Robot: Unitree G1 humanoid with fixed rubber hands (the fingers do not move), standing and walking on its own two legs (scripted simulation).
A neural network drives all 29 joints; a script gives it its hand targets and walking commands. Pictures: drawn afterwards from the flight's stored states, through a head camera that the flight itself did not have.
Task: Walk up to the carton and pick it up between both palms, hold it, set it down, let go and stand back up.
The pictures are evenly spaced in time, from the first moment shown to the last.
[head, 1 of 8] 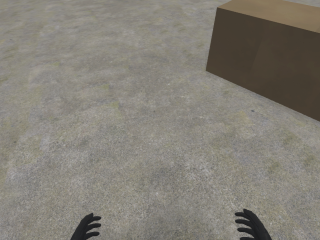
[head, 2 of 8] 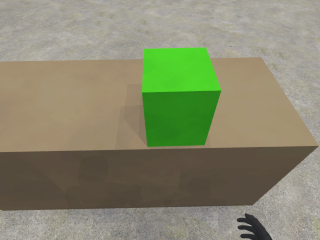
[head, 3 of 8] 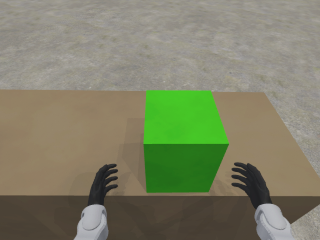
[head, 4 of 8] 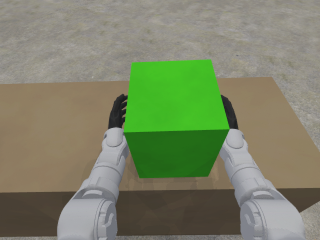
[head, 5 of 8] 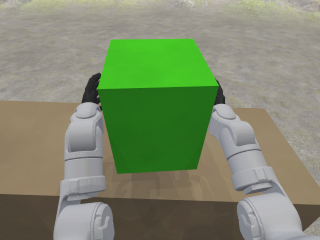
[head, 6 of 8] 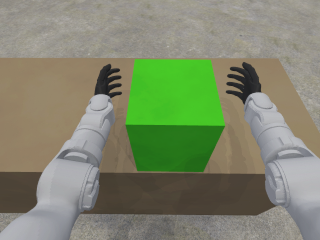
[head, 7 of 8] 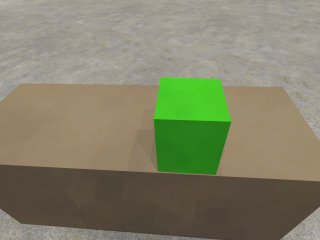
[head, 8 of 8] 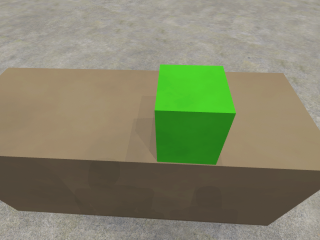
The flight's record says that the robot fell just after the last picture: no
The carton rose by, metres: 0.22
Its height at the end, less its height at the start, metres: +0.00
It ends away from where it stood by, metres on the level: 0.02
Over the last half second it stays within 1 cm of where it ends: yes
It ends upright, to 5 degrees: yes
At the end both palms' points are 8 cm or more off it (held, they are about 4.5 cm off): yes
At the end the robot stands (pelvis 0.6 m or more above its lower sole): yes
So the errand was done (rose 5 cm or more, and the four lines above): yes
